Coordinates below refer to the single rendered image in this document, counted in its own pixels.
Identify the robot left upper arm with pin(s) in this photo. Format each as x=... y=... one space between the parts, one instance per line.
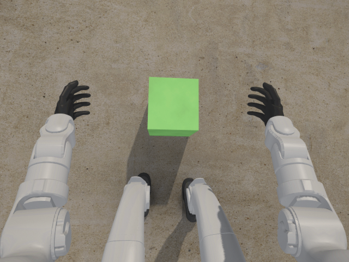
x=37 y=235

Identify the robot right upper arm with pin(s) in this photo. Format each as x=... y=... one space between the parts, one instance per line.
x=311 y=235

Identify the right robot forearm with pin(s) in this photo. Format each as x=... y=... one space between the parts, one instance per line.
x=297 y=182

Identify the robot foot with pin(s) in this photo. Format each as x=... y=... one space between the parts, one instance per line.
x=147 y=178
x=185 y=185

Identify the left robot forearm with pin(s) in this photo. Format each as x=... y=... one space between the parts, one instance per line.
x=45 y=184

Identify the robot left hand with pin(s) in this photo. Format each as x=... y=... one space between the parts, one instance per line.
x=66 y=104

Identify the robot left foot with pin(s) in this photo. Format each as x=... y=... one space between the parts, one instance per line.
x=147 y=178

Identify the carton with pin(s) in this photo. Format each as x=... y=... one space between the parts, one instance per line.
x=172 y=106

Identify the robot right hand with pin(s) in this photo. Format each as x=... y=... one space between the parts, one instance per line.
x=272 y=104

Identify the robot right foot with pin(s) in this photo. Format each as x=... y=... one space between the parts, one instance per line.
x=185 y=185

